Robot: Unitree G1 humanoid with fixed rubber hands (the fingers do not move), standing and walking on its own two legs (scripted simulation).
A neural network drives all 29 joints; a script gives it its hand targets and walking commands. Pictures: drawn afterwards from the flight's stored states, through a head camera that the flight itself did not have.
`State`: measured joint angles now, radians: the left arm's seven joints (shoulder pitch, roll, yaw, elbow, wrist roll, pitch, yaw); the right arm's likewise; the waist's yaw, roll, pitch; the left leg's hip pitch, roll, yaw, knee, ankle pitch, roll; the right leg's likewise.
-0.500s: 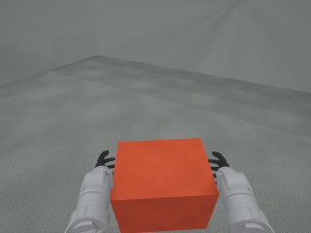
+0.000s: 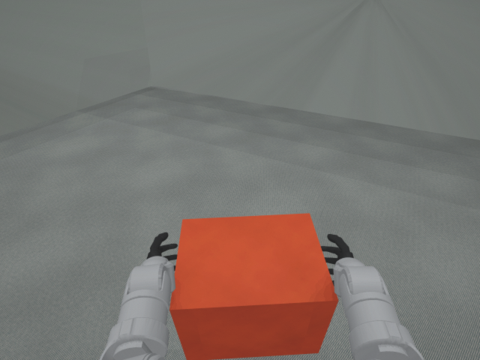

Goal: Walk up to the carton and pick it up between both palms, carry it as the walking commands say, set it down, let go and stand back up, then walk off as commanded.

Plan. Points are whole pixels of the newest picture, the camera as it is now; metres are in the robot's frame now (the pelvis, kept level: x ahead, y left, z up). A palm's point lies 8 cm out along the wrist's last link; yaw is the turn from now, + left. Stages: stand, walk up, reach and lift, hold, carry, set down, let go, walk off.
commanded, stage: hold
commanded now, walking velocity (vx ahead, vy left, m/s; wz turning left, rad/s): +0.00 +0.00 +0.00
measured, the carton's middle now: (249, 285) +0.33 +0.01 -0.03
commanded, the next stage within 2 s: carry in 0.42 s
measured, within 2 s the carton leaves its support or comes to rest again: neither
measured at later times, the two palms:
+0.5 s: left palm (155, 269) +0.29 +0.18 +0.06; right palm (344, 270) +0.30 -0.16 +0.06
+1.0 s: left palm (133, 260) +0.27 +0.21 +0.10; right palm (338, 269) +0.27 -0.13 +0.10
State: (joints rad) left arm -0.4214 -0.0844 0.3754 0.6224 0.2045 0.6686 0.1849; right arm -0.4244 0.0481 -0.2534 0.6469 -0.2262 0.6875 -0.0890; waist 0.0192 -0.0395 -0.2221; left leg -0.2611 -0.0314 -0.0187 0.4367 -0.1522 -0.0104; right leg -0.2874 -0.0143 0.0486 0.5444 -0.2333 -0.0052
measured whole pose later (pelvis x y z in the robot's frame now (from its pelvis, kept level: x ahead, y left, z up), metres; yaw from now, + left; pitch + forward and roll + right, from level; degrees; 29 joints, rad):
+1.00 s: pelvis +0.01 +0.02 -0.01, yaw +2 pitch +0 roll -1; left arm -0.27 -0.16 0.26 -0.15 0.13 1.13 0.17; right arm -0.20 0.14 -0.21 -0.23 -0.13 1.20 -0.14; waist 0.01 0.01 -0.15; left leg -0.37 -0.01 -0.02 0.59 -0.23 0.02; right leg -0.29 -0.01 0.01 0.55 -0.27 0.02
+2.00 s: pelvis +0.01 +0.02 -0.01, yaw +2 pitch +1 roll -1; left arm -0.24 -0.15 0.25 -0.19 0.12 1.17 0.16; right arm -0.18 0.14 -0.17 -0.28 -0.13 1.24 -0.17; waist 0.01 0.02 -0.16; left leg -0.37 -0.01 -0.02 0.58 -0.23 0.02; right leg -0.29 -0.01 0.01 0.55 -0.27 0.02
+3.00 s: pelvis +0.03 +0.08 -0.02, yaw +47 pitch +5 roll +0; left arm -0.17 -0.13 0.22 -0.41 0.08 1.12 0.16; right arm -0.15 0.13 -0.12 -0.46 -0.08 1.18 -0.18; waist -0.02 0.03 0.01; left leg -0.49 -0.15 -0.17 0.64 -0.23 0.04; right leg -0.41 -0.06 -0.10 0.81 -0.53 0.03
